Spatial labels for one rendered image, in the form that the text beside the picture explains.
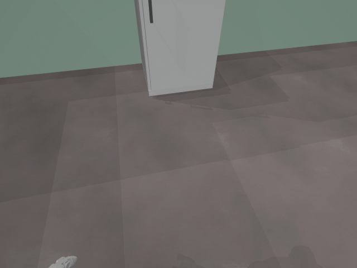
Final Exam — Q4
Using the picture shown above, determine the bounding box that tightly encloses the robot left hand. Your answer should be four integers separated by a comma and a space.
49, 256, 77, 268

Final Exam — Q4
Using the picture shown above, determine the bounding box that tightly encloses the fridge door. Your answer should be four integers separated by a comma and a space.
142, 0, 225, 90

